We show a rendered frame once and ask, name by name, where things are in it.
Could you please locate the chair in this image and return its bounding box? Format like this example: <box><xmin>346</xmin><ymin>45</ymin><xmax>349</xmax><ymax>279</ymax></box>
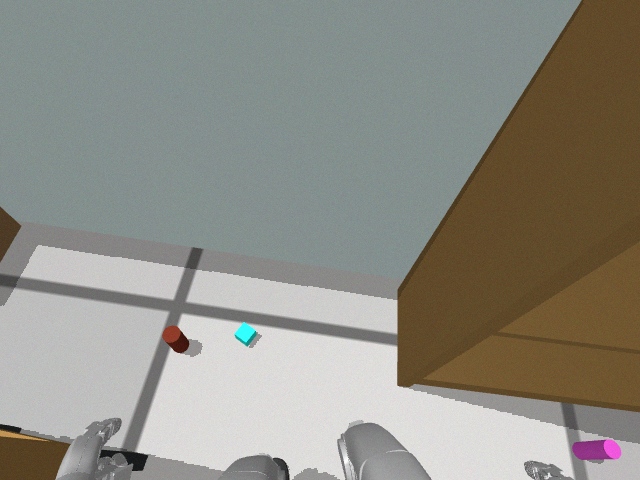
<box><xmin>0</xmin><ymin>424</ymin><xmax>148</xmax><ymax>480</ymax></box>

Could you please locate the right robot hand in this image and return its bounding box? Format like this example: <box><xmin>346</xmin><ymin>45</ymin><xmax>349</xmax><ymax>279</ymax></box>
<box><xmin>524</xmin><ymin>461</ymin><xmax>574</xmax><ymax>480</ymax></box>

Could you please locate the left robot hand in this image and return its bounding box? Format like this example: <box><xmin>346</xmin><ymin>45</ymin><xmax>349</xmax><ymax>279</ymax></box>
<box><xmin>55</xmin><ymin>418</ymin><xmax>133</xmax><ymax>480</ymax></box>

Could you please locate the bookshelf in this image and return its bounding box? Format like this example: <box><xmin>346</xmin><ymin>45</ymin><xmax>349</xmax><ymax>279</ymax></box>
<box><xmin>397</xmin><ymin>0</ymin><xmax>640</xmax><ymax>412</ymax></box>

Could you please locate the left robot foot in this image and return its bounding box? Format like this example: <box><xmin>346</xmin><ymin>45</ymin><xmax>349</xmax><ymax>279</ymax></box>
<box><xmin>272</xmin><ymin>458</ymin><xmax>289</xmax><ymax>480</ymax></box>

